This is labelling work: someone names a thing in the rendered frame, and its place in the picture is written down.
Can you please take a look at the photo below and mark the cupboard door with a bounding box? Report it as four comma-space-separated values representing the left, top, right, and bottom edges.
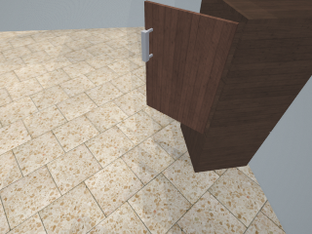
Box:
144, 0, 239, 134

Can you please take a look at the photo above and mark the handle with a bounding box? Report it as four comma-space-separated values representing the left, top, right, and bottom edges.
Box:
140, 28, 153, 62

